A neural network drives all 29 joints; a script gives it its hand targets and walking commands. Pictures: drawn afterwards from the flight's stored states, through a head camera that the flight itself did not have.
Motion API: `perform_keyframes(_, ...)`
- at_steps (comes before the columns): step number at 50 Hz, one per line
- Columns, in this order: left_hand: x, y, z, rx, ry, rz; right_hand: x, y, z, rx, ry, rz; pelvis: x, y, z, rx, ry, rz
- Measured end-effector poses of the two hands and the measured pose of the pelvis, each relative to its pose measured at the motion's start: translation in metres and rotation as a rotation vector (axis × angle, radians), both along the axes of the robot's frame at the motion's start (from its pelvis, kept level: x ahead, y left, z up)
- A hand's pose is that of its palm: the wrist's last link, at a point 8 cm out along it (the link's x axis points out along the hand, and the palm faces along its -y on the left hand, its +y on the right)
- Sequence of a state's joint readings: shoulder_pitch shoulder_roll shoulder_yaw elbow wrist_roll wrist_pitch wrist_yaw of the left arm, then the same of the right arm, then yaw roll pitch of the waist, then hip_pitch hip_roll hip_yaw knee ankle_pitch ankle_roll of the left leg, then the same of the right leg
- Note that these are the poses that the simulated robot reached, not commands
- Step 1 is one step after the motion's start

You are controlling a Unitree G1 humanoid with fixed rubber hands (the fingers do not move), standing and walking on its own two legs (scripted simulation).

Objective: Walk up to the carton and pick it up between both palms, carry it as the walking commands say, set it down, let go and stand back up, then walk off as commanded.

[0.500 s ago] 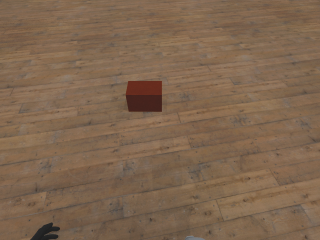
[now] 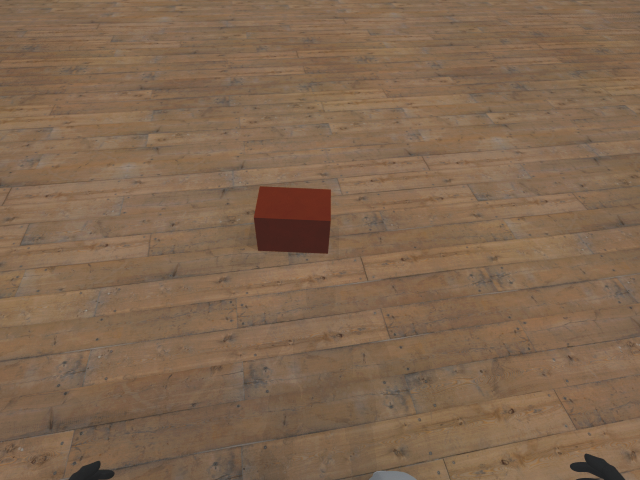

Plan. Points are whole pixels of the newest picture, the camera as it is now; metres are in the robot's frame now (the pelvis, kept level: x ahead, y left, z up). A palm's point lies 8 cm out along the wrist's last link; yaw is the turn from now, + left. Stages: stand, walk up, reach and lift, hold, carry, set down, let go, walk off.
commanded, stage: walk up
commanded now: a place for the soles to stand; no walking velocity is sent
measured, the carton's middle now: (294, 220) +1.16 +0.07 -0.66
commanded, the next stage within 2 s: none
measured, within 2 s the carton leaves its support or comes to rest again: neither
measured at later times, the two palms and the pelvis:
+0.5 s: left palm (94, 418) +0.23 +0.31 -0.08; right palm (580, 408) +0.23 -0.35 -0.08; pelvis +0.14 -0.02 +0.00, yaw +0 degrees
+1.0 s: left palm (176, 297) +0.42 +0.24 -0.07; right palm (589, 341) +0.34 -0.42 -0.08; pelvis +0.29 -0.08 +0.00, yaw -1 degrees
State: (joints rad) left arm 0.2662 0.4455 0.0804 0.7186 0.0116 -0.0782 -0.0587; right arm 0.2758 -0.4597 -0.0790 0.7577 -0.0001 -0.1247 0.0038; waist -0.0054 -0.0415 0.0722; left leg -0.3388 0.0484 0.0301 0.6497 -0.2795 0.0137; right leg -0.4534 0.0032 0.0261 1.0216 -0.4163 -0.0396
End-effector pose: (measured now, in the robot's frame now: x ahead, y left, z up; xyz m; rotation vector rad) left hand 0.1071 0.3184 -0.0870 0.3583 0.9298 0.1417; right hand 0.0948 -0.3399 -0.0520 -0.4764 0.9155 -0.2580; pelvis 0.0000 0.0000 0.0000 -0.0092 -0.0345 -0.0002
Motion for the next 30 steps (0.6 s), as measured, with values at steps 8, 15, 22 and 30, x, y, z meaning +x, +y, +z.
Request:
perform_keyframes(8,0.086,-0.034,0.004,-0.021,-0.038,-0.101,-0.028,-0.027,-0.009,0.018,0.105,-0.118,0.046,-0.020,-0.001,0.021,-0.003,-0.004)
perform_keyframes(15,0.101,-0.039,0.010,0.043,-0.022,-0.021,0.027,-0.039,-0.031,0.055,0.164,-0.052,0.084,-0.039,-0.006,0.040,0.020,-0.007)
perform_keyframes(22,0.108,-0.020,0.017,0.057,-0.007,0.069,0.109,-0.024,-0.031,0.067,0.136,0.050,0.121,-0.032,-0.002,0.029,0.031,-0.008)
perform_keyframes(30,0.177,-0.011,-0.005,0.012,-0.009,0.023,0.155,-0.013,-0.022,0.008,0.066,0.009,0.172,-0.014,-0.012,0.014,0.022,-0.009)
